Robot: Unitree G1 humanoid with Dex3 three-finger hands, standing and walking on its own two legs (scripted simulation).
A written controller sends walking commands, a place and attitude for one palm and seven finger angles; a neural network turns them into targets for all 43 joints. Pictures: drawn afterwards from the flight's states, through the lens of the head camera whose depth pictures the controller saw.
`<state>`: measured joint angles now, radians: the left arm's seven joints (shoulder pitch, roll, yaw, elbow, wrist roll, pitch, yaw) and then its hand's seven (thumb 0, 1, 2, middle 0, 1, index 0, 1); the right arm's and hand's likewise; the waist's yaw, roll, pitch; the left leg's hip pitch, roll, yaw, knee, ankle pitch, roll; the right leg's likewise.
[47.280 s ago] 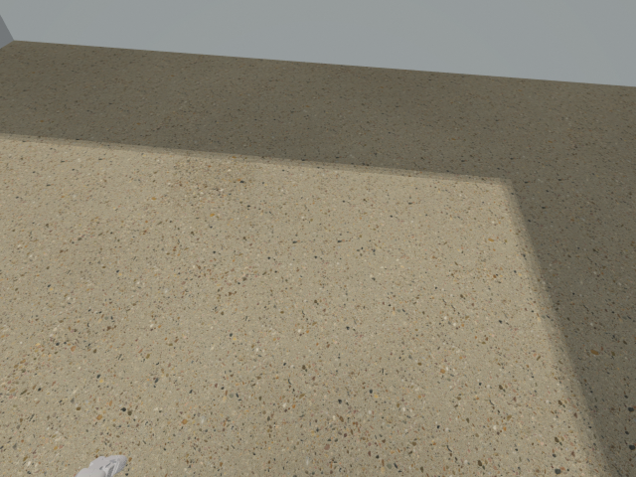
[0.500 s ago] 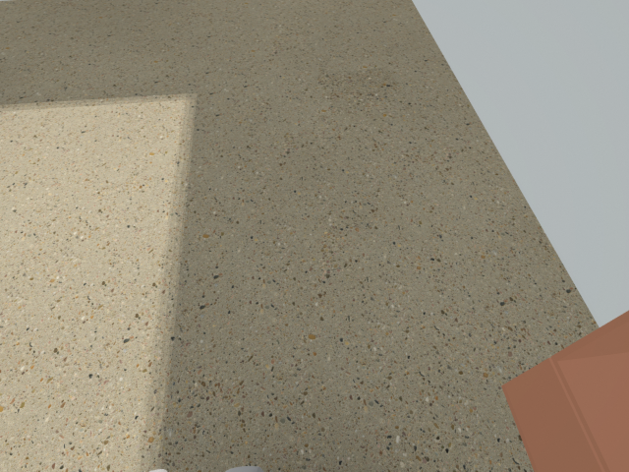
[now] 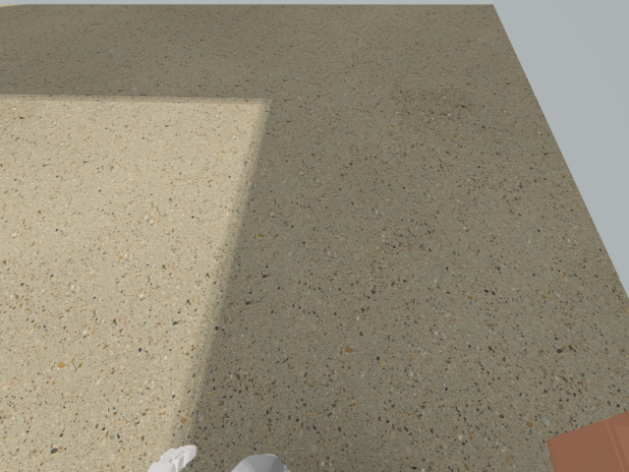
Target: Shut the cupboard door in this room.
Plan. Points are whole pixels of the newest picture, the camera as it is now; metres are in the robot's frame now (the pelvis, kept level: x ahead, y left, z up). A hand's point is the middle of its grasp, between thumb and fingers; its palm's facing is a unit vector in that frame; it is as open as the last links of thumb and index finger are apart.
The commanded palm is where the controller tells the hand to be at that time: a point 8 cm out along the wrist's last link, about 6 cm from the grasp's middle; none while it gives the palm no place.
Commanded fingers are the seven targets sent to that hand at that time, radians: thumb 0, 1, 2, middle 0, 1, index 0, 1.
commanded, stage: turn or walk to find it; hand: left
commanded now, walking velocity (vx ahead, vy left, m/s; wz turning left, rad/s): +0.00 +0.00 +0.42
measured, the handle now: out of the picture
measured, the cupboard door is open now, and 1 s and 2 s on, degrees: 69 64 64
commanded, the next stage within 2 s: none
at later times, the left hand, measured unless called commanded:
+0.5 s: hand out of the picture +0.04 +0.27 -0.16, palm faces +0.23 -0.94 -0.26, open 7.4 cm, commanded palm none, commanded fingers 0.00 0.90 0.90 -0.20 -0.30 -0.20 -0.30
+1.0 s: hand out of the picture -0.03 +0.18 -0.15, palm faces +0.46 -0.84 -0.28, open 7.4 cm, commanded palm none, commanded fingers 0.00 0.90 0.90 -0.20 -0.30 -0.20 -0.30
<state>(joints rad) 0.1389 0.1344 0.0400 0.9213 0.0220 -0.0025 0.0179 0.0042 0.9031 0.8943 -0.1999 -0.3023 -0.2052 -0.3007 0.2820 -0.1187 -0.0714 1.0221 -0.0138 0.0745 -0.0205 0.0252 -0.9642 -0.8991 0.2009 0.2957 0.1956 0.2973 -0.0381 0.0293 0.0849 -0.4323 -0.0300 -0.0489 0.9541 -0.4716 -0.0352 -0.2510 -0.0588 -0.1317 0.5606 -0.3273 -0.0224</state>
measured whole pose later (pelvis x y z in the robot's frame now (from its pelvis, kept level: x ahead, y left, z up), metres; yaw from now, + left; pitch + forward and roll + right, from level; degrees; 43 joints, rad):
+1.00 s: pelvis +0.03 -0.01 +0.01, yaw +27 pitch +0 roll +3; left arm 0.26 0.17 0.04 0.94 0.03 -0.01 0.01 0.00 0.90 0.89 -0.20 -0.30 -0.21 -0.30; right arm 0.14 -0.24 -0.07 0.98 -0.01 0.08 0.02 0.00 -0.91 -0.90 0.20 0.30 0.20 0.30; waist 0.01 0.02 0.10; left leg -0.40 0.03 0.01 0.92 -0.44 -0.07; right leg -0.21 -0.11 -0.24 0.51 -0.30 -0.04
